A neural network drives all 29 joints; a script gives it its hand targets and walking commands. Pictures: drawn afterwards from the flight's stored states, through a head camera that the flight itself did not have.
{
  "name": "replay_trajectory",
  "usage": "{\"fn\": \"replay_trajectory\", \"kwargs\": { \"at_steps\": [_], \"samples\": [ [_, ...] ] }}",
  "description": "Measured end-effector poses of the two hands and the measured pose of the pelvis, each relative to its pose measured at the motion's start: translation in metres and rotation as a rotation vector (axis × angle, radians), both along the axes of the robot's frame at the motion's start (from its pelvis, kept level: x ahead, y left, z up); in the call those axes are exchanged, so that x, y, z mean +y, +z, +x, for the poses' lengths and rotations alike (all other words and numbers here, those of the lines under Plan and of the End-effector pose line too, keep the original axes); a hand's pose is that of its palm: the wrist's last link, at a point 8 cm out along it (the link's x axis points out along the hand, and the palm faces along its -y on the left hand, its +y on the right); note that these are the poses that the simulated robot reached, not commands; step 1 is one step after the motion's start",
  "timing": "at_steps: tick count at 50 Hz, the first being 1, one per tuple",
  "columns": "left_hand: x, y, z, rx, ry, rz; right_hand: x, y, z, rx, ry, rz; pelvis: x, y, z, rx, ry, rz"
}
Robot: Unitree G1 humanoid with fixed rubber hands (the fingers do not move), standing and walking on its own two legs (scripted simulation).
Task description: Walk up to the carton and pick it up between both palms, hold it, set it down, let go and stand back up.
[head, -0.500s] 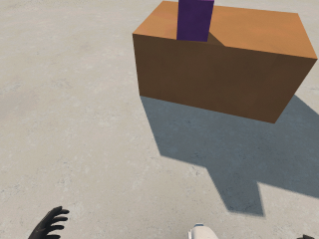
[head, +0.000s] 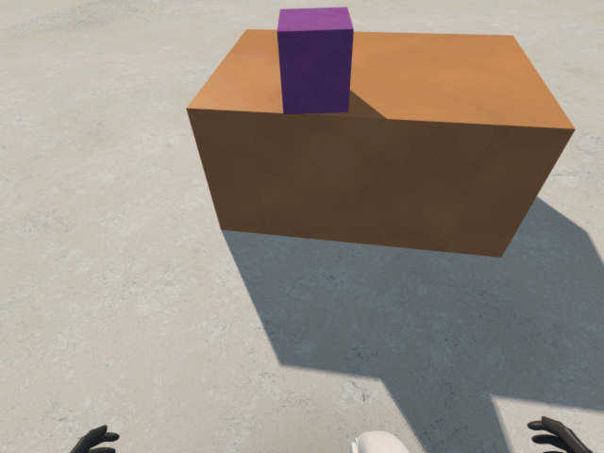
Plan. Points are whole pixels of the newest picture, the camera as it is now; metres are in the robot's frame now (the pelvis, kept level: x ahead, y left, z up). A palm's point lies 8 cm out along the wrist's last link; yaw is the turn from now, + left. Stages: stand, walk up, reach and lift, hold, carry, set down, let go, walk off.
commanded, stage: walk up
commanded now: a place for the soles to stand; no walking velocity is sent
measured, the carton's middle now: (314, 61) +1.21 +0.00 +0.01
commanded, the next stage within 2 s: none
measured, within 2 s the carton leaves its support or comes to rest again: neither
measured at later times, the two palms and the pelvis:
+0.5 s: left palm (98, 358) +0.27 +0.33 -0.03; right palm (500, 285) +0.39 -0.29 -0.03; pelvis +0.21 +0.00 +0.02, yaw -2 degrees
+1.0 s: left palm (163, 213) +0.56 +0.31 -0.03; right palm (509, 290) +0.40 -0.32 -0.07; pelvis +0.38 +0.02 +0.00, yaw -8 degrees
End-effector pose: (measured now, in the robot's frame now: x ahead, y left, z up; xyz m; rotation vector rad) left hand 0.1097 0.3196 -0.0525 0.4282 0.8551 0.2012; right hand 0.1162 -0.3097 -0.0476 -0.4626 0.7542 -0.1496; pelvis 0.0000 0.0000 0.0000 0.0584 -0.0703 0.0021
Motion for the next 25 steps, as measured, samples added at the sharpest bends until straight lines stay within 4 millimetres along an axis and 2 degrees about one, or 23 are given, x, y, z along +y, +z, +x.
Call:
{"fn": "replay_trajectory", "kwargs": {
  "at_steps": [3, 6, 8, 10, 13, 16, 21, 25],
  "samples": [
    [-0.024, 0.013, 0.069, -0.044, -0.114, -0.011, -0.024, 0.0, -0.01, 0.06, -0.074, -0.02, -0.008, 0.005, 0.026, -0.001, -0.027, -0.007],
    [-0.049, 0.022, 0.131, -0.091, -0.214, -0.004, -0.048, -0.007, -0.01, 0.115, -0.138, -0.027, -0.02, 0.002, 0.055, 0.004, -0.051, -0.026],
    [-0.057, 0.02, 0.161, -0.127, -0.239, 0.018, -0.06, -0.018, -0.003, 0.153, -0.164, -0.022, -0.029, -0.008, 0.074, 0.003, -0.058, -0.058],
    [-0.059, 0.019, 0.178, -0.141, -0.218, 0.031, -0.064, -0.026, 0.014, 0.179, -0.186, 0.0, -0.035, -0.011, 0.091, 0.005, -0.06, -0.07],
    [-0.057, 0.021, 0.183, -0.121, -0.171, 0.049, -0.06, -0.023, 0.062, 0.152, -0.16, 0.024, -0.035, -0.005, 0.115, 0.0, -0.06, -0.085],
    [-0.047, 0.025, 0.176, -0.074, -0.123, 0.066, -0.045, -0.013, 0.12, 0.093, -0.093, 0.04, -0.031, 0.005, 0.137, -0.001, -0.052, -0.091],
    [-0.019, 0.03, 0.159, 0.011, -0.029, 0.087, -0.011, 0.003, 0.21, 0.015, 0.018, 0.077, -0.019, 0.016, 0.175, -0.003, -0.049, -0.088],
    [0.007, 0.024, 0.159, 0.074, 0.03, 0.078, 0.015, 0.015, 0.272, -0.034, 0.069, 0.091, -0.003, 0.016, 0.209, -0.001, -0.037, -0.092]
  ]
}}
